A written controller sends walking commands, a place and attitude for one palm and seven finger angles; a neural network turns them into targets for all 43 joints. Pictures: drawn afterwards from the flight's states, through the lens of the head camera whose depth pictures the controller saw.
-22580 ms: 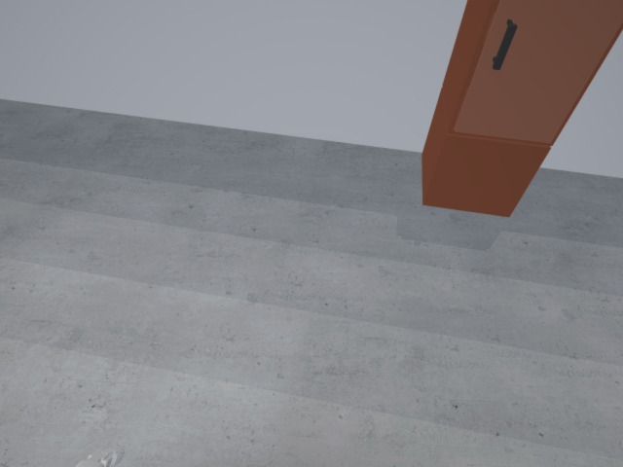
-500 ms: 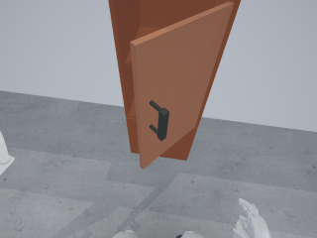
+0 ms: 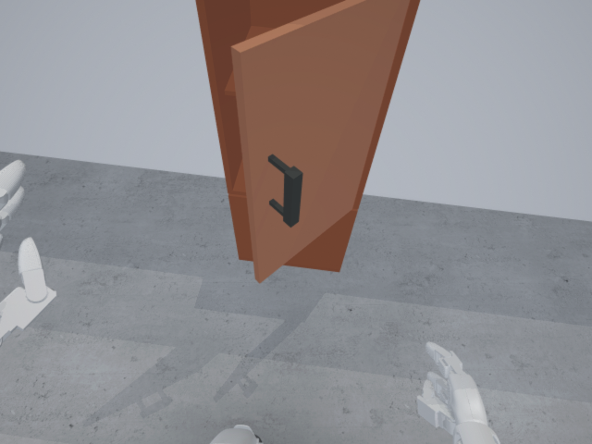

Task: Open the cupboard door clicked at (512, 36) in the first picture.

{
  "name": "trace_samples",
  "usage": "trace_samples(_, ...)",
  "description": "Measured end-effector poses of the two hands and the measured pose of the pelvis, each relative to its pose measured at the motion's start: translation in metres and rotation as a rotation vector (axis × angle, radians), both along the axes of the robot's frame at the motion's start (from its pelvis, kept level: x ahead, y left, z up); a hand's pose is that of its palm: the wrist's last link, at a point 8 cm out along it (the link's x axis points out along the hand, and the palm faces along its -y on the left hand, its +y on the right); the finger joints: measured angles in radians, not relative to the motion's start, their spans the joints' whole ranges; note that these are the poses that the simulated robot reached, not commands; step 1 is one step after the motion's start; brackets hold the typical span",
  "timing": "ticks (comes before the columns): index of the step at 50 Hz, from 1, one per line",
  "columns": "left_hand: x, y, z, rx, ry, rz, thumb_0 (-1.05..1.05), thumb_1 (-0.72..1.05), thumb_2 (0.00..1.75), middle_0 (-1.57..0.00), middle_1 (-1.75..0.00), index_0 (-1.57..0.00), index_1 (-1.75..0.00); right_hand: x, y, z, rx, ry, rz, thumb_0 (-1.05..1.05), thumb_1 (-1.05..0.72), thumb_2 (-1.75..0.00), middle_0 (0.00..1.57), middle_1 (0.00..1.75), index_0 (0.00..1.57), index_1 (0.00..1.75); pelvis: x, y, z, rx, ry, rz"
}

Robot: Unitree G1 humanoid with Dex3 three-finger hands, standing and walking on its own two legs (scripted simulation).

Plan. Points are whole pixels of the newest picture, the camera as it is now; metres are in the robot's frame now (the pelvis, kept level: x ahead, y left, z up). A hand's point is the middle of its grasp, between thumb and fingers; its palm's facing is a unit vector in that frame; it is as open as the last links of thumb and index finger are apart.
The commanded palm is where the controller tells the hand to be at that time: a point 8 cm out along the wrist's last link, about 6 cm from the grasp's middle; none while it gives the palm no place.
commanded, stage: step back with the hand held close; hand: left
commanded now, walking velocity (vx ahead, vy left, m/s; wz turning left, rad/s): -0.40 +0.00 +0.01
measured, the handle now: (283, 191) +0.51 +0.07 +0.00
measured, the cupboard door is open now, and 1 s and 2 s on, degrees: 51 51 51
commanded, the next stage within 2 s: stop stepping back and stand still in 0.10 s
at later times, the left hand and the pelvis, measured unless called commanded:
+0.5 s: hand out of the picture +0.06 +0.23 +0.17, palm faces +0.45 -0.78 -0.44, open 7.5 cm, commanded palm +0.01 +0.27 +0.18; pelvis -0.13 -0.03 +0.01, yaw +0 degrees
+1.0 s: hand out of the picture +0.04 +0.25 +0.16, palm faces +0.46 -0.78 -0.43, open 7.5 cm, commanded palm none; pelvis -0.15 -0.02 -0.01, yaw +1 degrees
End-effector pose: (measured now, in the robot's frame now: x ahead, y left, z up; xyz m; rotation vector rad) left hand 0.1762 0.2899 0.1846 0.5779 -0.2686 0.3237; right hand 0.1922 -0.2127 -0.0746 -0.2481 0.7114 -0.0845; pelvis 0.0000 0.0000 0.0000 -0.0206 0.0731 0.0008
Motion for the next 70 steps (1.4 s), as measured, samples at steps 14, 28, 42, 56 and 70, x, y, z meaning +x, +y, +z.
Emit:
trace_samples(14,-0.076,-0.005,0.003,0.017,0.123,-0.047,0.01,0.88,0.9,-0.21,-0.3,-0.21,-0.3,-0.094,-0.029,0.028,-0.048,-0.057,-0.062,0.02,-0.9,-0.9,0.2,0.3,0.2,0.3,-0.077,-0.005,0.01,-0.004,-0.028,-0.03)
trace_samples(28,-0.167,-0.023,0.004,-0.082,-0.046,0.11,0.01,0.88,0.9,-0.21,-0.3,-0.21,-0.3,-0.212,-0.066,-0.002,-0.057,0.073,-0.098,0.02,-0.9,-0.9,0.2,0.3,0.2,0.3,-0.136,-0.033,0.006,0.051,-0.054,0.015)
trace_samples(42,-0.182,-0.017,0.002,-0.003,-0.05,0.08,0.01,0.88,0.9,-0.21,-0.3,-0.21,-0.3,-0.224,-0.049,-0.014,-0.001,-0.003,-0.094,0.02,-0.9,-0.9,0.2,0.3,0.2,0.3,-0.157,-0.027,-0.007,0.031,-0.086,0.018)
trace_samples(56,-0.153,-0.003,-0.109,-0.197,0.416,0.137,0.0,0.89,0.9,-0.2,-0.3,-0.2,-0.3,-0.204,-0.035,-0.034,0.05,0.1,-0.002,0.01,-0.9,-0.9,0.2,0.3,0.2,0.3,-0.161,-0.016,-0.007,0.052,-0.062,0.055)
trace_samples(70,-0.332,-0.083,-0.324,-0.639,1.456,0.337,-0.03,1.0,0.9,-0.21,-0.3,-0.21,-0.3,-0.321,-0.058,-0.058,-0.025,0.617,-0.084,0.01,-0.91,-0.9,0.2,0.3,0.2,0.3,-0.167,-0.03,0.002,0.02,-0.09,0.075)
